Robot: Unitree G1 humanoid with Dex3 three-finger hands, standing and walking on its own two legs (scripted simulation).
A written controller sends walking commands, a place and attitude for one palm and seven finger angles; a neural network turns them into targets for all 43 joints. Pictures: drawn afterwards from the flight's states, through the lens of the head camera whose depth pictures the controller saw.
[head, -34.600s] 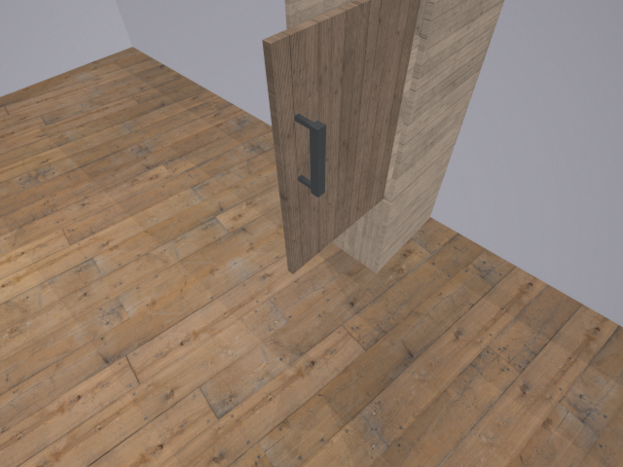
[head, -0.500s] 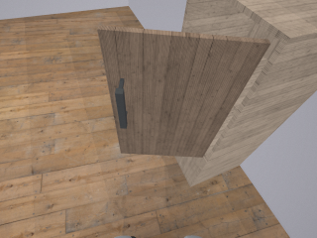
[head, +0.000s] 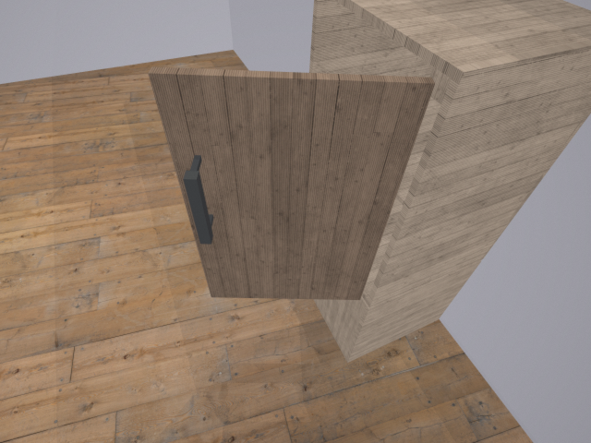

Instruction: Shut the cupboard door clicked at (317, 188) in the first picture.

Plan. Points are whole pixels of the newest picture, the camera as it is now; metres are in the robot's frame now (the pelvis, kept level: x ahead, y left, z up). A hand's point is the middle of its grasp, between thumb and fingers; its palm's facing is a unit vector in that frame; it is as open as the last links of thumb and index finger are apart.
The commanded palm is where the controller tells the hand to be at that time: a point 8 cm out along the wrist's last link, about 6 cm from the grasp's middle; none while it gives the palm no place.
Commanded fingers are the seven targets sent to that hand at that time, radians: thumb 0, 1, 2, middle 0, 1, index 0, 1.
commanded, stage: come to a stop and stand still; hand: left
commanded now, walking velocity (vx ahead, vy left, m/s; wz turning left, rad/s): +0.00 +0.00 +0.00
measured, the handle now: (201, 201) +0.48 +0.18 +0.03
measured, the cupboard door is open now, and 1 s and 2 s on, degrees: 65 65 65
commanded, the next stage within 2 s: look again from close up in 0.04 s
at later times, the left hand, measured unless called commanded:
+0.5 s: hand out of the picture +0.03 +0.22 -0.18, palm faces +0.01 -0.97 -0.24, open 7.4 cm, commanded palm none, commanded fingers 0.00 0.90 0.90 -0.20 -0.30 -0.20 -0.30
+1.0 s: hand (138, 375) +0.21 +0.22 -0.01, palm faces +0.12 -0.99 -0.06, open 6.9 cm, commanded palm +0.13 +0.28 -0.06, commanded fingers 0.00 0.90 0.90 -0.44 -0.56 -0.44 -0.56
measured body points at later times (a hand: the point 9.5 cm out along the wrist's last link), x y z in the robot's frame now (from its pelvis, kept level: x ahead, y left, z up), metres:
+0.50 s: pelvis +0.01 +0.03 -0.01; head +0.02 +0.02 +0.44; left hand +0.03 +0.27 -0.16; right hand +0.06 -0.20 -0.16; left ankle +0.06 +0.14 -0.74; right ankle -0.04 -0.12 -0.74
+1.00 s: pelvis -0.01 +0.01 -0.06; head +0.01 +0.02 +0.39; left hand +0.19 +0.27 -0.01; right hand +0.16 -0.24 -0.12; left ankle +0.06 +0.14 -0.74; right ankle -0.03 -0.11 -0.74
